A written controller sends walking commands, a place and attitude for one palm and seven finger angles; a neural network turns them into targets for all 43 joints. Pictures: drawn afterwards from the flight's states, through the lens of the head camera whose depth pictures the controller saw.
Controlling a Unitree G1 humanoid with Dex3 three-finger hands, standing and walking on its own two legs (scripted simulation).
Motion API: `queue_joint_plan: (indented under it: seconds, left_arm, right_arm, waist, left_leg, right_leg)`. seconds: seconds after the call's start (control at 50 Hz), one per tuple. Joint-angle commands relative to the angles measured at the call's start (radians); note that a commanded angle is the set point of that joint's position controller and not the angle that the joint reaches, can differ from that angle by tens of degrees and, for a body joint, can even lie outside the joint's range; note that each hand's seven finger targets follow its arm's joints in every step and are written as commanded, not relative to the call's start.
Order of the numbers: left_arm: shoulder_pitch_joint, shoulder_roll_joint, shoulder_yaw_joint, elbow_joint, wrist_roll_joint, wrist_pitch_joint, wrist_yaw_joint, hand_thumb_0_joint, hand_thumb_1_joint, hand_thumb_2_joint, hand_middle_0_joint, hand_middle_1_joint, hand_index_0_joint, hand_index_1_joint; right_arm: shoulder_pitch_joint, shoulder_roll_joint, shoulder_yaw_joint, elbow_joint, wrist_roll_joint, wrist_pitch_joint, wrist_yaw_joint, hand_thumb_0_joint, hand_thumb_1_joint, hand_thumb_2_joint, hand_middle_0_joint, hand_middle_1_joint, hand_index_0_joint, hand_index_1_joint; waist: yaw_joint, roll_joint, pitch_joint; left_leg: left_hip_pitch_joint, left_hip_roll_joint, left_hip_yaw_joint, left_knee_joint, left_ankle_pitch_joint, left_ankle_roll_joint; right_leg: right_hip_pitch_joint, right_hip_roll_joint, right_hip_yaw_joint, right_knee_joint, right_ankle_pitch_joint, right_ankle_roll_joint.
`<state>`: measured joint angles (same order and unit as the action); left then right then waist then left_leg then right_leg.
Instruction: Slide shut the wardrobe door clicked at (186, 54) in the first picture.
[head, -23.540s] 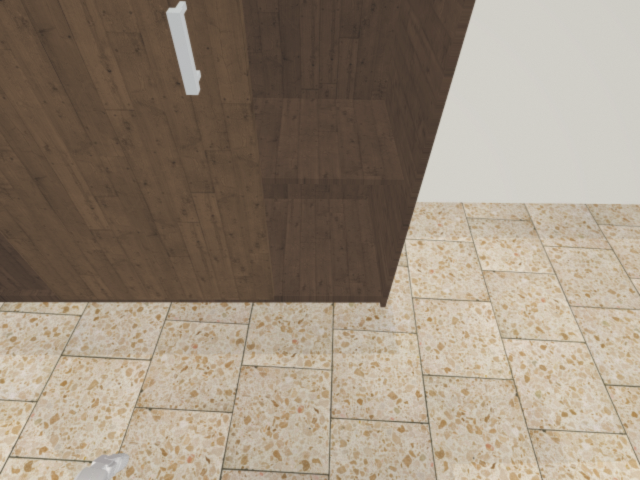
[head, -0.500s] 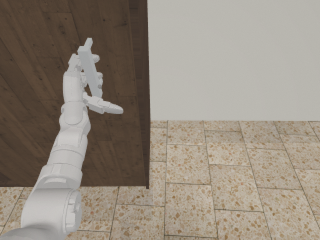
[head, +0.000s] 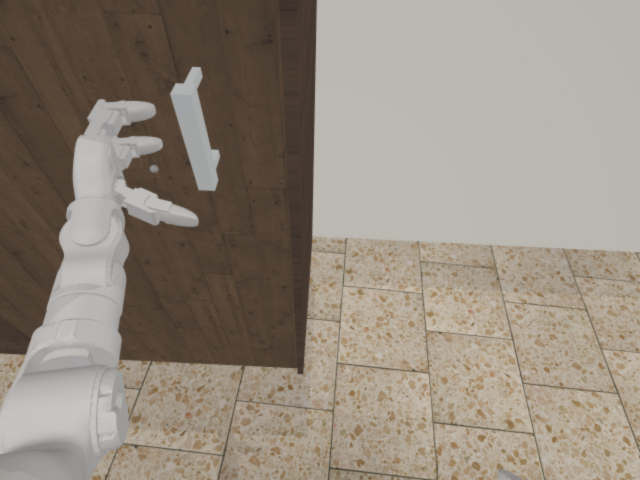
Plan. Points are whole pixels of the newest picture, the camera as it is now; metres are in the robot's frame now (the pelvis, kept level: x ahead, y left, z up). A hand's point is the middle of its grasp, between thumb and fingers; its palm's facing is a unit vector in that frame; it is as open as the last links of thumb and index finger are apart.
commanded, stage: slip the hand off the handle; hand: left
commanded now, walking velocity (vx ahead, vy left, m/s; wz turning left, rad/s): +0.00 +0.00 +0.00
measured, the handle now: (201, 131) +0.49 +0.17 +0.18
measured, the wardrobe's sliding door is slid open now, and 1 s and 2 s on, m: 0.00 0.00 0.00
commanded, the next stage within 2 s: draw the hand back to the body in 0.76 s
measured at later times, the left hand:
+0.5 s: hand (125, 210) +0.37 +0.24 +0.15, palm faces +0.24 -0.97 -0.11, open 14.7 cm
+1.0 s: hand (128, 245) +0.33 +0.22 +0.15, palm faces +0.06 -1.00 -0.06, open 14.7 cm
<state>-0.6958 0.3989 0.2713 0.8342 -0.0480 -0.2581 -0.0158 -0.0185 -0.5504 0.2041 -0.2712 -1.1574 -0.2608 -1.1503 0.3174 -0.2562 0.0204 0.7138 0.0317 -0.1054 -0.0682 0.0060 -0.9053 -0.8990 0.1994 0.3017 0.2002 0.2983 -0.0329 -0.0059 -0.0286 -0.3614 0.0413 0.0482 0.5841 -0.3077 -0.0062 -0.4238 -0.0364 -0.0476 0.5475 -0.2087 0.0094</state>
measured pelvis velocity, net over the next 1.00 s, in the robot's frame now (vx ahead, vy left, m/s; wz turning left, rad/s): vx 0.01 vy -0.01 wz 0.03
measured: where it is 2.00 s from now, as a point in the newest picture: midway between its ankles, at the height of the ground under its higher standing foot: outside the picture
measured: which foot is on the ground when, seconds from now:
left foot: down 0.00-1.00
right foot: down 0.00-1.00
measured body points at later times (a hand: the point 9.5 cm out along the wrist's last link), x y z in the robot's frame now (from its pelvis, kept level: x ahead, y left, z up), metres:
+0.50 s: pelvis +0.02 +0.01 +0.00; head +0.02 +0.01 +0.45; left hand +0.36 +0.29 +0.16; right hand +0.15 -0.23 -0.10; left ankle -0.01 +0.12 -0.73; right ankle +0.04 -0.13 -0.73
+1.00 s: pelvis +0.01 -0.01 +0.00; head +0.00 -0.02 +0.45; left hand +0.32 +0.27 +0.15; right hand +0.19 -0.23 -0.08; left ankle -0.01 +0.12 -0.73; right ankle +0.04 -0.13 -0.73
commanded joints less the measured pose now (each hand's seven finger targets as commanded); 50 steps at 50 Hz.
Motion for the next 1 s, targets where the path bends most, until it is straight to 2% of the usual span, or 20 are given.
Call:
queue_joint_plan:
  seconds: [0.0,0.04,0.06,0.08,0.14,0.18,0.26,0.36,0.44,0.58,0.64,0.7,0.72,0.74,0.8,0.86,0.88,0.9,0.92,0.98]
  left_arm:
    - [-0.553,0.213,0.027,-0.186,-0.023,-0.072,-0.040,0.000,-0.550,0.200,-0.250,-1.150,-0.250,-1.150]
    - [-0.535,0.240,0.049,-0.178,-0.020,-0.078,-0.044,0.000,-0.550,0.200,-0.250,-1.150,-0.250,-1.150]
    - [-0.499,0.216,0.037,-0.194,-0.023,-0.079,-0.050,0.000,-0.550,0.200,-0.250,-1.150,-0.250,-1.150]
    - [-0.449,0.188,0.034,-0.200,-0.032,-0.077,-0.052,0.000,-0.550,0.200,-0.250,-1.150,-0.250,-1.150]
    - [-0.289,0.190,0.066,-0.291,-0.054,-0.079,-0.063,0.000,-0.550,0.200,-0.250,-1.150,-0.250,-1.150]
    - [-0.245,0.123,0.023,-0.394,-0.066,-0.070,-0.066,0.000,-0.550,0.200,-0.250,-1.150,-0.250,-1.150]
    - [-0.128,0.190,0.089,-0.478,-0.068,-0.022,-0.042,0.000,-0.550,0.200,-0.250,-1.150,-0.250,-1.150]
    - [-0.055,0.196,0.112,-0.698,-0.064,0.007,-0.012,0.000,-0.550,0.200,-0.250,-1.150,-0.250,-1.150]
    - [0.028,0.102,0.035,-0.766,-0.081,0.031,-0.035,0.000,-0.550,0.200,-0.250,-1.150,-0.250,-1.150]
    - [0.102,0.050,-0.017,-0.788,-0.114,0.129,-0.080,0.000,-0.550,0.200,-0.250,-1.150,-0.250,-1.150]
    - [0.095,0.072,-0.002,-0.831,-0.116,0.136,-0.071,0.000,-0.550,0.200,-0.250,-1.150,-0.250,-1.150]
    - [0.173,0.077,0.018,-0.890,-0.110,0.119,-0.058,0.000,-0.550,0.200,-0.250,-1.150,-0.250,-1.150]
    - [0.163,0.075,0.015,-0.918,-0.108,0.113,-0.055,0.000,-0.550,0.200,-0.250,-1.150,-0.250,-1.150]
    - [0.200,0.105,0.045,-0.927,-0.107,0.109,-0.047,0.000,-0.550,0.200,-0.250,-1.150,-0.250,-1.150]
    - [0.181,0.075,0.013,-0.920,-0.104,0.111,-0.040,0.000,-0.550,0.200,-0.250,-1.150,-0.250,-1.150]
    - [0.142,0.101,0.022,-0.878,-0.105,0.131,-0.037,0.000,-0.550,0.200,-0.250,-1.150,-0.250,-1.150]
    - [0.141,0.083,-0.018,-0.778,-0.190,0.198,-0.162,0.000,-0.550,0.200,-0.250,-1.150,-0.250,-1.150]
    - [0.091,0.158,0.037,-0.811,-0.224,0.231,-0.226,0.000,-0.550,0.200,-0.250,-1.150,-0.250,-1.150]
    - [0.081,0.210,0.079,-0.829,-0.233,0.257,-0.265,0.000,-0.550,0.200,-0.250,-1.150,-0.250,-1.150]
    - [0.131,0.240,0.128,-0.845,-0.269,0.319,-0.352,0.000,-0.550,0.200,-0.250,-1.150,-0.250,-1.150]
  right_arm:
    - [0.026,-0.148,-0.058,-0.090,0.004,-0.039,-0.021,0.000,-0.900,-0.900,0.200,0.300,0.200,0.300]
    - [0.034,-0.153,-0.057,-0.095,0.001,-0.035,-0.021,0.000,-0.900,-0.900,0.200,0.300,0.200,0.300]
    - [0.029,-0.148,-0.058,-0.104,0.002,-0.035,-0.017,0.000,-0.900,-0.900,0.200,0.300,0.200,0.300]
    - [0.032,-0.144,-0.060,-0.109,0.000,-0.035,-0.012,0.000,-0.900,-0.900,0.200,0.300,0.200,0.300]
    - [0.029,-0.147,-0.067,-0.137,0.000,-0.033,-0.001,0.000,-0.900,-0.900,0.200,0.300,0.200,0.300]
    - [0.008,-0.139,-0.069,-0.155,0.002,-0.036,0.008,0.000,-0.900,-0.900,0.200,0.300,0.200,0.300]
    - [-0.026,-0.146,-0.062,-0.172,0.006,-0.032,0.007,0.000,-0.900,-0.900,0.200,0.300,0.200,0.300]
    - [-0.076,-0.125,-0.058,-0.197,0.000,-0.044,0.001,0.000,-0.900,-0.900,0.200,0.300,0.200,0.300]
    - [-0.100,-0.117,-0.050,-0.201,0.004,-0.059,-0.007,0.000,-0.900,-0.900,0.200,0.300,0.200,0.300]
    - [-0.144,-0.113,-0.036,-0.204,0.020,-0.077,-0.033,0.000,-0.900,-0.900,0.200,0.300,0.200,0.300]
    - [-0.155,-0.113,-0.030,-0.203,0.016,-0.087,-0.039,0.000,-0.900,-0.900,0.200,0.300,0.200,0.300]
    - [-0.173,-0.104,-0.027,-0.217,0.009,-0.099,-0.035,0.000,-0.900,-0.900,0.200,0.300,0.200,0.300]
    - [-0.174,-0.100,-0.027,-0.216,0.006,-0.102,-0.033,0.000,-0.900,-0.900,0.200,0.300,0.200,0.300]
    - [-0.168,-0.103,-0.029,-0.214,0.004,-0.103,-0.031,0.000,-0.900,-0.900,0.200,0.300,0.200,0.300]
    - [-0.180,-0.097,-0.020,-0.209,0.004,-0.110,-0.031,0.000,-0.900,-0.900,0.200,0.300,0.200,0.300]
    - [-0.188,-0.104,-0.018,-0.200,0.008,-0.107,-0.042,0.000,-0.900,-0.900,0.200,0.300,0.200,0.300]
    - [-0.192,-0.132,-0.005,-0.193,0.024,-0.107,-0.059,0.000,-0.900,-0.900,0.200,0.300,0.200,0.300]
    - [-0.205,-0.128,-0.001,-0.208,0.035,-0.107,-0.076,0.000,-0.900,-0.900,0.200,0.300,0.200,0.300]
    - [-0.218,-0.129,-0.002,-0.215,0.034,-0.106,-0.088,0.000,-0.900,-0.900,0.200,0.300,0.200,0.300]
    - [-0.234,-0.117,0.013,-0.251,0.037,-0.120,-0.093,0.000,-0.900,-0.900,0.200,0.300,0.200,0.300]
  waist:
    - [-0.036,0.041,-0.298]
    - [-0.029,0.041,-0.319]
    - [-0.015,0.075,-0.345]
    - [-0.006,0.055,-0.357]
    - [0.039,0.032,-0.406]
    - [0.045,0.072,-0.400]
    - [0.055,0.003,-0.284]
    - [0.077,0.088,-0.338]
    - [0.055,0.070,-0.282]
    - [0.043,0.038,-0.186]
    - [0.044,0.034,-0.187]
    - [0.071,0.048,-0.229]
    - [0.068,0.063,-0.245]
    - [0.079,0.058,-0.253]
    - [0.065,0.052,-0.205]
    - [0.052,0.037,-0.157]
    - [0.021,0.044,-0.185]
    - [0.042,0.043,-0.185]
    - [0.052,0.066,-0.228]
    - [0.080,0.086,-0.247]
  left_leg:
    - [0.062,-0.034,-0.029,-0.078,0.136,0.035]
    - [0.067,-0.035,-0.037,-0.073,0.162,0.035]
    - [0.077,-0.037,-0.035,-0.071,0.186,0.033]
    - [0.082,-0.036,-0.032,-0.067,0.214,0.031]
    - [0.100,-0.029,-0.031,-0.061,0.326,0.026]
    - [0.132,-0.022,-0.030,-0.058,0.378,0.022]
    - [0.067,-0.017,-0.027,-0.086,0.320,0.026]
    - [0.127,-0.019,-0.018,-0.090,0.352,0.024]
    - [0.140,-0.015,-0.024,-0.094,0.330,0.020]
    - [0.127,-0.024,-0.037,-0.114,0.196,0.022]
    - [0.132,-0.026,-0.044,-0.112,0.171,0.023]
    - [0.142,-0.031,-0.040,-0.105,0.227,0.021]
    - [0.154,-0.032,-0.038,-0.101,0.244,0.019]
    - [0.150,-0.030,-0.037,-0.098,0.252,0.019]
    - [0.133,-0.031,-0.039,-0.105,0.235,0.017]
    - [0.109,-0.032,-0.038,-0.117,0.144,0.023]
    - [0.150,-0.031,-0.035,-0.132,0.113,0.031]
    - [0.141,-0.034,-0.039,-0.139,0.110,0.035]
    - [0.153,-0.039,-0.034,-0.134,0.140,0.038]
    - [0.163,-0.045,-0.039,-0.137,0.199,0.040]
  right_leg:
    - [0.145,0.026,0.034,-0.059,0.107,-0.027]
    - [0.149,0.029,0.026,-0.045,0.120,-0.031]
    - [0.155,0.029,0.026,-0.036,0.141,-0.033]
    - [0.170,0.030,0.021,-0.029,0.171,-0.034]
    - [0.224,0.037,0.011,-0.006,0.256,-0.038]
    - [0.211,0.037,0.009,0.000,0.278,-0.037]
    - [0.222,0.037,0.006,-0.018,0.245,-0.032]
    - [0.259,0.036,0.013,-0.017,0.261,-0.034]
    - [0.232,0.040,0.001,-0.027,0.233,-0.031]
    - [0.193,0.034,-0.008,-0.064,0.126,-0.027]
    - [0.193,0.033,-0.007,-0.070,0.096,-0.026]
    - [0.231,0.031,-0.008,-0.052,0.148,-0.028]
    - [0.232,0.031,-0.008,-0.048,0.166,-0.027]
    - [0.250,0.033,-0.007,-0.046,0.168,-0.027]
    - [0.234,0.031,-0.009,-0.051,0.161,-0.026]
    - [0.206,0.028,0.001,-0.084,0.065,-0.020]
    - [0.252,0.029,0.004,-0.092,0.079,-0.031]
    - [0.281,0.021,0.006,-0.104,0.086,-0.032]
    - [0.320,0.018,0.011,-0.099,0.119,-0.033]
    - [0.354,0.014,0.002,-0.091,0.181,-0.034]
